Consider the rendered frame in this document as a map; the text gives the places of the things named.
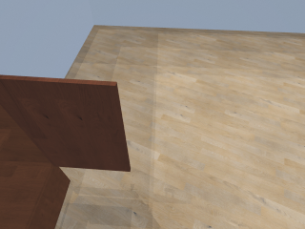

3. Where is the cupboard door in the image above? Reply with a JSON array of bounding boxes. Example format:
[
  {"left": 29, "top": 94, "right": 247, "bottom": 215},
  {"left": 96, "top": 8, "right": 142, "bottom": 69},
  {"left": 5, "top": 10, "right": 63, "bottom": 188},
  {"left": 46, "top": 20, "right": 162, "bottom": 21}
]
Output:
[{"left": 0, "top": 74, "right": 131, "bottom": 172}]

